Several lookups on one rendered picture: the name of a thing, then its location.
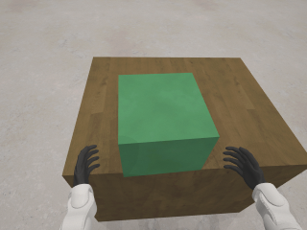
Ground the robot right hand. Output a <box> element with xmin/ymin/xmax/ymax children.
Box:
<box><xmin>223</xmin><ymin>146</ymin><xmax>267</xmax><ymax>190</ymax></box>

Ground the right robot forearm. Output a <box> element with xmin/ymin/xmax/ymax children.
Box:
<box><xmin>251</xmin><ymin>182</ymin><xmax>303</xmax><ymax>230</ymax></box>

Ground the left robot forearm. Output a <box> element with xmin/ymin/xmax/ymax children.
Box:
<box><xmin>59</xmin><ymin>184</ymin><xmax>97</xmax><ymax>230</ymax></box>

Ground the robot left hand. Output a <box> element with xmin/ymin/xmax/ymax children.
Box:
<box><xmin>73</xmin><ymin>145</ymin><xmax>101</xmax><ymax>187</ymax></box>

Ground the carton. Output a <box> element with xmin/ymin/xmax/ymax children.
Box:
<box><xmin>118</xmin><ymin>73</ymin><xmax>220</xmax><ymax>177</ymax></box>

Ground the pedestal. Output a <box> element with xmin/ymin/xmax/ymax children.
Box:
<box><xmin>62</xmin><ymin>57</ymin><xmax>307</xmax><ymax>222</ymax></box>

